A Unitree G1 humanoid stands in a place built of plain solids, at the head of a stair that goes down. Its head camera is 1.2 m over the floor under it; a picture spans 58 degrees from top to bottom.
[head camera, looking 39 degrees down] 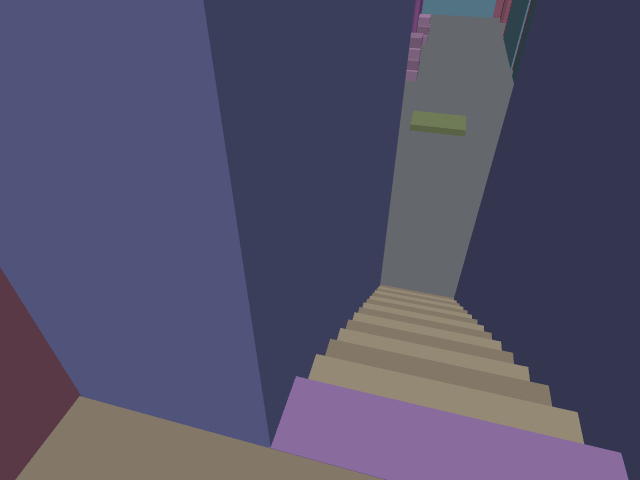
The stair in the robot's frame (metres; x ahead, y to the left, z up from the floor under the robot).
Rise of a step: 0.20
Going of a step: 0.24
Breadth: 0.95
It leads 15 degrees to the right of straight ahead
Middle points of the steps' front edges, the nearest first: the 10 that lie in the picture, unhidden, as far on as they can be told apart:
0.68 -0.38 0.00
0.91 -0.44 -0.20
1.14 -0.50 -0.40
1.37 -0.56 -0.60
1.60 -0.62 -0.80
1.83 -0.68 -1.00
2.06 -0.74 -1.20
2.29 -0.81 -1.40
2.52 -0.87 -1.60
2.75 -0.93 -1.80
